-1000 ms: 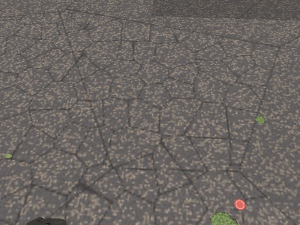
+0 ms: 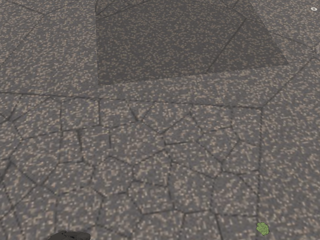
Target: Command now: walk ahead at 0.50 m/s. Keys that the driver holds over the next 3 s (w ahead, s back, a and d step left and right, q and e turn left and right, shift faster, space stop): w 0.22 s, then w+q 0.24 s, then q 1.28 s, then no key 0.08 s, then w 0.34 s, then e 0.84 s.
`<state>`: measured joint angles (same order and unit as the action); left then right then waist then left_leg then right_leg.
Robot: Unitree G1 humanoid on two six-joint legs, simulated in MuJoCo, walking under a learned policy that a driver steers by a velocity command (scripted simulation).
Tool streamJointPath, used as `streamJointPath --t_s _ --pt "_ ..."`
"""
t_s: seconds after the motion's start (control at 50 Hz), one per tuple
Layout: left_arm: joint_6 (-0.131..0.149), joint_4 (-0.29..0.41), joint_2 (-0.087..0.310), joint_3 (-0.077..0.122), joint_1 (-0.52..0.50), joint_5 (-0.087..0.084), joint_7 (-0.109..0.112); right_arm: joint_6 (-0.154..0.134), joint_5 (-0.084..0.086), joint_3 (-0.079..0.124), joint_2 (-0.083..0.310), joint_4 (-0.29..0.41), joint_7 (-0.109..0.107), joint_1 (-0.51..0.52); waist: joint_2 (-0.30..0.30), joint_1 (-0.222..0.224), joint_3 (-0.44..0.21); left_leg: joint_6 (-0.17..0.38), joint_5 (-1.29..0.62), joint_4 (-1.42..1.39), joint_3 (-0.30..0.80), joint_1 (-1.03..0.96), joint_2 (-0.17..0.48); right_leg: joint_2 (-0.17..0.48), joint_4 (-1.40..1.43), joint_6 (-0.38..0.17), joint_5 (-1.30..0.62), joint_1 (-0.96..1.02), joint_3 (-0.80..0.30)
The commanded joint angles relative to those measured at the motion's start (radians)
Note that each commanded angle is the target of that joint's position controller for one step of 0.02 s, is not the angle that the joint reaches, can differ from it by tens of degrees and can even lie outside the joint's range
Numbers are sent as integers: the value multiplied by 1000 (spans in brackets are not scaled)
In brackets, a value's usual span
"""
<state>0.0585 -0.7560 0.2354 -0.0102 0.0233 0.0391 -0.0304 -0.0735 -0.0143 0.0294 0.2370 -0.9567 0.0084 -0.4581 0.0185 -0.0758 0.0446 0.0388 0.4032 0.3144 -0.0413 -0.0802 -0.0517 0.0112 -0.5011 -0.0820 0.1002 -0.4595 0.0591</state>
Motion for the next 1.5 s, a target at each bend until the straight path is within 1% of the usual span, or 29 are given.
streamJointPath --t_s 0.02,0.04,0.06,0.08,0.14,0.22,0.3,0.44,0.48,0.52,0.54,0.56,0.58,0.6,0.62,0.64,0.68,0.78,0.9,0.98,1.06,1.14,1.16,1.18,1.2,1.22,1.26,1.32,1.5 --pt "26 -64 232 79 434 37 33 -8 19 13 104 80 -5 4 57 219 -281 57 -583 613 -2 344 146 221 67 -126 135 636 -286" --pt "13 -77 298 101 459 24 33 -6 29 6 51 87 -3 -92 244 173 -370 33 128 906 -7 632 -23 434 170 -243 132 793 -710" --pt "5 -77 228 91 400 -15 26 4 3 32 153 79 -12 -7 78 168 -259 47 92 964 101 723 32 376 192 -217 168 711 -668" --pt "8 -70 176 77 318 -22 24 -3 5 30 135 99 -5 57 53 136 -130 50 3 934 104 737 71 336 221 -192 109 576 -516" --pt "26 -88 96 57 249 -22 25 18 -16 21 94 88 12 67 57 61 -45 23 -93 806 84 620 134 216 308 -121 -64 359 -295" --pt "47 -135 124 66 311 -34 25 42 -25 18 72 109 30 142 41 49 -14 -14 -181 733 48 666 155 192 378 -139 -133 331 -211" --pt "46 -166 119 65 361 -25 26 43 -10 12 65 150 33 285 31 82 34 -24 -319 586 58 748 149 175 410 -114 -157 363 -103" --pt "47 -217 120 60 434 -17 43 33 -14 -3 52 219 39 459 34 127 67 34 -383 335 -22 722 109 214 364 -76 -330 516 24" --pt "40 -223 133 62 418 -14 53 29 -20 1 56 224 39 446 37 107 61 65 -308 291 -59 676 73 221 262 -58 -573 568 63" --pt "28 -221 159 69 395 -13 62 19 -30 12 73 184 30 303 61 53 -27 100 -247 258 -107 517 -10 206 13 -31 -906 585 97" --pt "20 -215 167 71 383 -21 66 7 -39 26 94 138 26 160 51 -3 -105 124 -329 178 -97 347 -38 181 -194 -7 -851 531 118" --pt "23 -187 160 67 371 -32 67 -1 -54 51 166 107 17 29 0 -61 -198 175 -540 168 43 95 77 136 -472 26 -527 326 130" --pt "29 -135 43 45 464 -55 53 7 -47 86 298 124 7 40 -272 17 -342 376 -1120 228 517 -256 440 -69 -903 83 474 -87 126" --pt "21 -135 137 67 413 -31 57 19 21 93 284 125 6 -7 -97 -23 -455 421 -1272 187 590 -261 443 -57 -985 82 471 -119 -84" --pt "23 -106 116 62 339 -38 56 26 24 87 255 136 -2 87 -85 6 -311 393 -1242 154 462 -140 414 -4 -964 82 378 -174 -106" --pt "26 -96 108 58 294 -30 57 34 23 70 183 146 -5 151 -28 27 -181 337 -1130 100 387 6 354 29 -875 85 321 -178 -99" --pt "-7 -86 107 63 290 -4 54 46 27 52 122 156 -15 215 -22 87 -96 275 -1014 31 300 199 258 53 -757 105 293 -98 -100" --pt "-63 -55 78 61 286 -5 55 42 5 70 183 166 -7 196 -47 111 -144 234 -990 25 260 298 198 30 -605 135 222 -41 -81" --pt "-88 9 111 70 129 -11 62 76 4 81 197 183 -18 146 -98 54 -112 182 -566 -1 388 255 181 29 -469 146 165 -126 -120" --pt "-84 37 117 67 75 -21 69 90 -5 88 201 192 -22 123 -118 31 -86 188 -498 24 472 206 186 2 -373 136 222 -128 -142" --pt "-69 56 124 60 75 -38 75 100 -11 93 212 206 -19 137 -133 32 -91 192 -641 78 539 187 184 -41 -258 111 297 -35 -148" --pt "-49 42 132 58 194 -44 84 110 8 93 210 229 -16 224 -129 105 -91 107 -587 141 567 265 115 -55 98 82 179 225 -144" --pt "-41 38 170 67 218 -30 92 108 17 84 179 243 -18 233 -63 106 -95 51 -395 213 514 360 56 41 221 61 105 344 -218" --pt "-45 65 244 75 171 -19 102 106 13 64 89 247 -19 134 169 31 -116 -7 43 425 314 482 -72 309 255 -5 -76 451 -451" --pt "-59 77 280 85 155 -17 92 112 -3 86 178 244 -28 136 205 51 -94 -26 251 597 163 602 -148 410 222 -144 -310 380 -570" --pt "-63 76 227 77 178 -24 84 115 -21 97 217 232 -27 146 105 50 -87 -40 210 737 166 593 -76 396 205 -177 -377 360 -507" --pt "-67 94 156 56 105 -23 77 130 -11 99 204 207 -10 147 69 22 -44 -64 92 832 156 581 -51 251 184 -109 -370 318 -290" --pt "-67 96 163 61 132 -14 78 144 3 89 186 213 19 169 135 45 -66 -98 26 877 111 607 -42 194 161 -94 -444 367 -173" --pt "-60 69 210 92 207 -9 58 157 9 54 136 276 40 301 154 103 -69 -82 44 550 32 508 33 272 151 -125 -330 399 -108"
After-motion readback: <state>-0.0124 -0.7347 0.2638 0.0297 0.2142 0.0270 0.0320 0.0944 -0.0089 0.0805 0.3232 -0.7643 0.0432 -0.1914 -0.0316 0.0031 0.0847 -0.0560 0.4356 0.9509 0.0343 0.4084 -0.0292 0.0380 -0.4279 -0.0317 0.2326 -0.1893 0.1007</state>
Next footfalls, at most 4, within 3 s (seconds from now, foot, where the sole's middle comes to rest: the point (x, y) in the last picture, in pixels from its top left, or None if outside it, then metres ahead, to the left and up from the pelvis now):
0.56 left None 0.45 0.10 -0.76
1.16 right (173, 219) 0.54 -0.06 -0.76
1.64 left None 0.38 0.10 -0.76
2.26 right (139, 206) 0.60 0.08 -0.76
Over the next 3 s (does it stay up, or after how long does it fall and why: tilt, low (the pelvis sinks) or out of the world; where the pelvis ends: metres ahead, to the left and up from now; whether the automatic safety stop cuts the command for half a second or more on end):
stays up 0.55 0.17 0.02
